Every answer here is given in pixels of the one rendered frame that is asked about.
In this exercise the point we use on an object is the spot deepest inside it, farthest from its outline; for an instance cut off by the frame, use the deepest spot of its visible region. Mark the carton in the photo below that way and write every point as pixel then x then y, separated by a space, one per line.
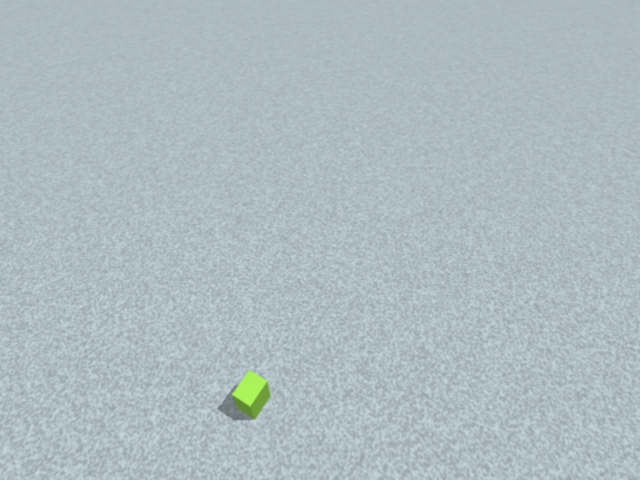
pixel 251 394

